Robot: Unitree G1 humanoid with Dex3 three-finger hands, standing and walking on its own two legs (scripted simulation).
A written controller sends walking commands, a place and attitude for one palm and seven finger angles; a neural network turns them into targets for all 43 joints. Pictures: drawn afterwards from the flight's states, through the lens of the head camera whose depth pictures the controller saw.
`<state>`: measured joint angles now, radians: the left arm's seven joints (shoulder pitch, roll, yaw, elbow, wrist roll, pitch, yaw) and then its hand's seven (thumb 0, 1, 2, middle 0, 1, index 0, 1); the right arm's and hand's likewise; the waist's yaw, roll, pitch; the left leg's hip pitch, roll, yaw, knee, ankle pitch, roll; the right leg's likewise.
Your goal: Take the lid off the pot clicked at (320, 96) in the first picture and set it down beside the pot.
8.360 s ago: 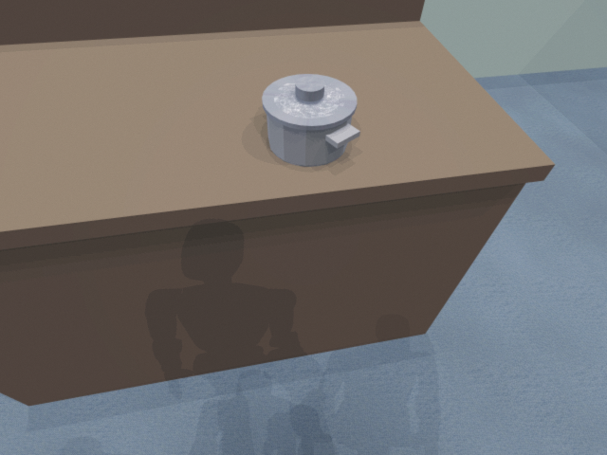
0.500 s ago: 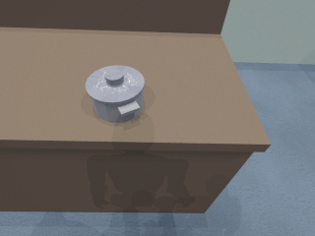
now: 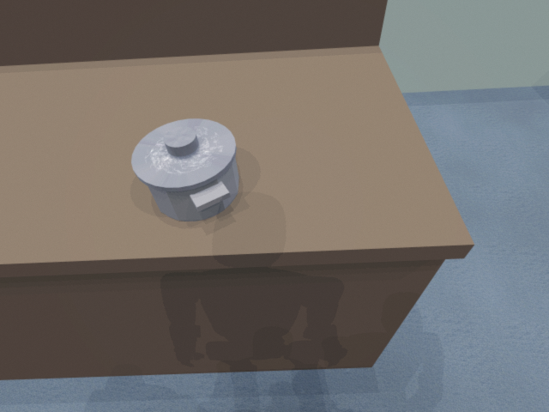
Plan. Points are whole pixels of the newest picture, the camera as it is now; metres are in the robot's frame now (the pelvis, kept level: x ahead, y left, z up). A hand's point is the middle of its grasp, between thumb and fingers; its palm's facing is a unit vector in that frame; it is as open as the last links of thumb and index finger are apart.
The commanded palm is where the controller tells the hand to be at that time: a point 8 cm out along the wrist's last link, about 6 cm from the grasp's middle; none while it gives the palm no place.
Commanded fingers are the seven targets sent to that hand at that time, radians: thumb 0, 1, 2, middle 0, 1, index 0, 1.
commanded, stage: look again from close up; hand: left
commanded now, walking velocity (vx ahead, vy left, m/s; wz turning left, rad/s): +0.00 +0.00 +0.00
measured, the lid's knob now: (181, 141) +0.46 +0.16 +0.16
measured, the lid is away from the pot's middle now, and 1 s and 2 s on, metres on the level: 0.00 0.00 0.00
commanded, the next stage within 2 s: lift the closed hand beside the body in 0.38 s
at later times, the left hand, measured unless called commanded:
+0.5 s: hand out of the picture +0.04 +0.17 -0.17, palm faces -0.01 -0.97 -0.23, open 7.3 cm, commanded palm +0.10 +0.23 -0.06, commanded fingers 0.00 0.90 0.90 -0.29 -0.40 -0.29 -0.40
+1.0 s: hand out of the picture +0.11 +0.21 +0.03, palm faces +0.32 -0.90 -0.30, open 3.5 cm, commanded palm +0.06 +0.25 +0.07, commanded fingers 0.00 0.90 0.90 -1.30 -1.50 -1.30 -1.50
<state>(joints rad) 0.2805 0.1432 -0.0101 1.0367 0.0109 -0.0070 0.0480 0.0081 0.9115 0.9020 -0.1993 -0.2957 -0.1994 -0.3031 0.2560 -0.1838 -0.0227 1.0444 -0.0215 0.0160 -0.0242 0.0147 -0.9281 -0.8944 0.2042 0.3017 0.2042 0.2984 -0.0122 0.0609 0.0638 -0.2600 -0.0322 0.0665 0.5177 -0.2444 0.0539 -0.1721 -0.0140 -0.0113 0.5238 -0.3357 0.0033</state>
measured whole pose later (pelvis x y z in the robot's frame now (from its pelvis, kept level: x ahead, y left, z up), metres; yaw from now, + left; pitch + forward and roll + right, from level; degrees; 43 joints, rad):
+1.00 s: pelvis -0.02 -0.02 +0.01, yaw +3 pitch -4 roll -1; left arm 0.63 0.24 0.10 -0.16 -0.03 -0.04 0.06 0.02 0.91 0.90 -0.97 -1.14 -0.97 -1.14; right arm 0.13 -0.23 0.02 0.53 -0.01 -0.14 -0.04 0.01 -0.90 -0.89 0.20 0.30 0.20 0.30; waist 0.08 0.04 0.01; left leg -0.20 -0.01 0.00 0.44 -0.17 0.03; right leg -0.07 0.01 -0.08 0.40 -0.26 -0.02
